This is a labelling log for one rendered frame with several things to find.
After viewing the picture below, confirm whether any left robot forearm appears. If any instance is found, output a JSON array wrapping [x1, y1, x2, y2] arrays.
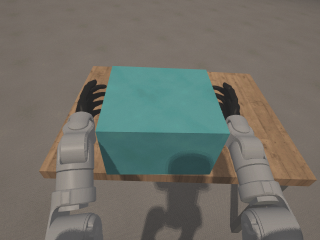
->
[[45, 111, 96, 240]]

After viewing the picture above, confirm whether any robot left hand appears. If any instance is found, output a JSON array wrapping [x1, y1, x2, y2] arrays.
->
[[75, 79, 107, 118]]

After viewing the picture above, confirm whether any carton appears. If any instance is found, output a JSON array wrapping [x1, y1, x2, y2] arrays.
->
[[95, 66, 230, 175]]

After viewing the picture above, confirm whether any right robot upper arm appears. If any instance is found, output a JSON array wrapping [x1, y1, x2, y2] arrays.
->
[[241, 207, 303, 240]]

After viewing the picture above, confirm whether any robot right hand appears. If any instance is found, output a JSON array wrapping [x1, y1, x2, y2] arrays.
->
[[212, 82, 240, 120]]

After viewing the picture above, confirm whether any right robot forearm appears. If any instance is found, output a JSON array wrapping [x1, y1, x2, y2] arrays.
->
[[225, 115, 304, 240]]

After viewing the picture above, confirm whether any left robot upper arm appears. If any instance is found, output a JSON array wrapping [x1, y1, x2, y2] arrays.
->
[[46, 212, 104, 240]]

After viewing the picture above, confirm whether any table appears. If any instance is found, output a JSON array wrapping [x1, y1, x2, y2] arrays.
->
[[39, 66, 317, 233]]

